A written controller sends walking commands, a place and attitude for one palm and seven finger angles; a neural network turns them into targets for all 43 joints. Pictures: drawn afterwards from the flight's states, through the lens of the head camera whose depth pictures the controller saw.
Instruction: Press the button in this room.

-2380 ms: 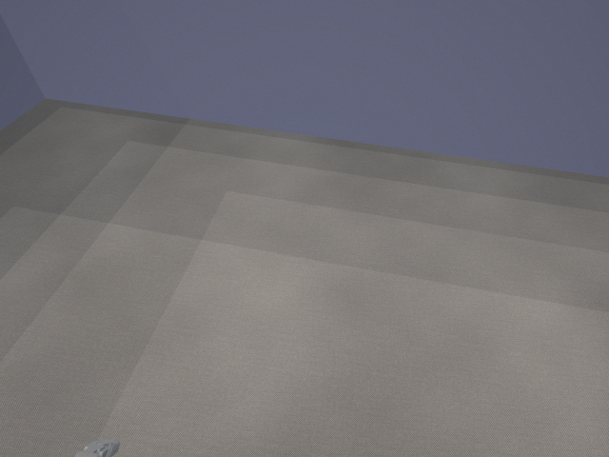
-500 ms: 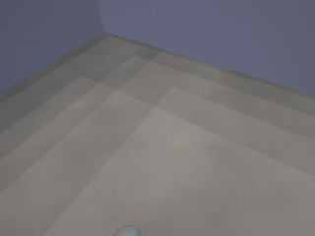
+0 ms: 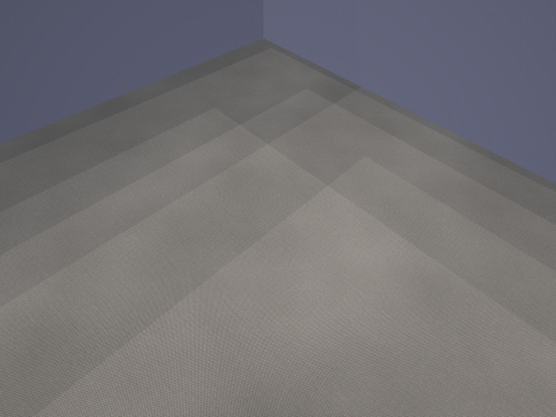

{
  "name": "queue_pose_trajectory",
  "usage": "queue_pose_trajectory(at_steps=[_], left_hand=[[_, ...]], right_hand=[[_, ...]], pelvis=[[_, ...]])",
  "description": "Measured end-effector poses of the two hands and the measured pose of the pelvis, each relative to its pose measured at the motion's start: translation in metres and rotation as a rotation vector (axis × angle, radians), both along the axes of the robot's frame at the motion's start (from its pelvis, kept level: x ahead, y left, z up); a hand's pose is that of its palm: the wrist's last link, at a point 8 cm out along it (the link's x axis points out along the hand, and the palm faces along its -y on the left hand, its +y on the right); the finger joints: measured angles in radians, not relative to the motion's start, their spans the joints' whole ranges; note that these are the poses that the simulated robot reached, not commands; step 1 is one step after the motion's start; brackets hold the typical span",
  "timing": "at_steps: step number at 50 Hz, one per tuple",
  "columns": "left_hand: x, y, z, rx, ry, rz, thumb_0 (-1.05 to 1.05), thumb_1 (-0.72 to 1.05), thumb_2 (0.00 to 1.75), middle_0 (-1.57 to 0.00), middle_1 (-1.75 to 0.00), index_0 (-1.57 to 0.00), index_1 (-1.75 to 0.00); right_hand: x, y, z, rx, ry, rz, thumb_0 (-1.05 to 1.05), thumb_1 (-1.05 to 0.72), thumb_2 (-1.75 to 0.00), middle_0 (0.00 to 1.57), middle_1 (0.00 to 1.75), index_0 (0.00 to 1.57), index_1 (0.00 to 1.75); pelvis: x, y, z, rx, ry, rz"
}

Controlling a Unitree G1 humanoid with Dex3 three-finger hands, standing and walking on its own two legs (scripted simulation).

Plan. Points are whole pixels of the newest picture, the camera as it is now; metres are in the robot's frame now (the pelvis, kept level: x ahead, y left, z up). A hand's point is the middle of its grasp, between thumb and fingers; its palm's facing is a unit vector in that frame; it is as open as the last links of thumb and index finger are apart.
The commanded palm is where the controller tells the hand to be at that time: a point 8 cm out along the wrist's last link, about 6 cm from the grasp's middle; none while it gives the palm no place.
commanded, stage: turn or walk to find it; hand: left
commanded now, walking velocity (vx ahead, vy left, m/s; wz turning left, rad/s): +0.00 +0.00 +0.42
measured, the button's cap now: out of the picture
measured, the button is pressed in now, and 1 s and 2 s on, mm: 0 0 0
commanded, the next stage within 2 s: none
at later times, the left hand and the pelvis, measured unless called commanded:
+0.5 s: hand out of the picture -0.04 +0.20 -0.19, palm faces +0.29 -0.93 -0.21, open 7.4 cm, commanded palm none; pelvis -0.03 +0.00 -0.01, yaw +15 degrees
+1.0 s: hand out of the picture -0.05 +0.19 -0.15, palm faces +0.44 -0.85 -0.27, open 7.4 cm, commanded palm none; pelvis -0.06 -0.03 -0.01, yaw +25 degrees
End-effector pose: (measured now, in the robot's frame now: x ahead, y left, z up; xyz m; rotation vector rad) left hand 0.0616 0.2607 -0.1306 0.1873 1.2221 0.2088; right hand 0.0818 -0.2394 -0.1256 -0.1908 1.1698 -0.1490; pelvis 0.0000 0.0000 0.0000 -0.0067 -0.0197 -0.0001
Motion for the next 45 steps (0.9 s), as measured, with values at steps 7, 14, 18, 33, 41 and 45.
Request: queue_pose_trajectory(at_steps=[7,14,18,33,41,45], left_hand=[[0.002,-0.028,0.01,0.039,-0.104,0.014,0.0,0.9,0.9,-0.2,-0.3,-0.2,-0.3],[-0.036,-0.044,0.014,0.018,-0.074,0.088,0.0,0.9,0.9,-0.2,-0.3,-0.2,-0.3],[-0.061,-0.044,0.006,-0.006,-0.039,0.136,0.01,0.9,0.9,-0.21,-0.3,-0.2,-0.3],[-0.157,0.007,-0.019,-0.048,0.096,0.324,0.01,0.91,0.9,-0.2,-0.3,-0.2,-0.3],[-0.146,0.005,0.0,-0.007,0.011,0.353,0.01,0.91,0.9,-0.2,-0.3,-0.2,-0.3],[-0.136,-0.009,0.007,0.021,-0.042,0.36,0.01,0.91,0.9,-0.2,-0.3,-0.2,-0.3]], right_hand=[[-0.019,-0.028,-0.025,0.034,0.055,0.007,0.0,-0.91,-0.89,0.21,0.3,0.2,0.3],[-0.029,-0.044,-0.018,0.015,0.124,0.054,0.0,-0.91,-0.89,0.2,0.3,0.2,0.3],[-0.028,-0.04,-0.013,-0.007,0.152,0.094,0.0,-0.91,-0.89,0.2,0.3,0.2,0.3],[0.008,0.034,0.006,-0.05,0.026,0.283,0.0,-0.91,-0.89,0.2,0.3,0.2,0.3],[0.007,0.038,-0.002,-0.005,0.035,0.325,0.0,-0.91,-0.89,0.21,0.3,0.2,0.3],[0.006,0.023,-0.014,0.015,0.06,0.339,0.0,-0.91,-0.89,0.21,0.3,0.2,0.3]], pelvis=[[-0.009,-0.024,-0.01,0.018,-0.004,0.068],[-0.016,-0.03,-0.001,0.029,-0.016,0.146],[-0.021,-0.027,0.0,0.031,-0.011,0.186],[-0.047,0.009,-0.003,-0.003,-0.001,0.293],[-0.053,0.001,0.002,0.002,0.005,0.354],[-0.055,-0.013,-0.002,0.015,0.011,0.387]])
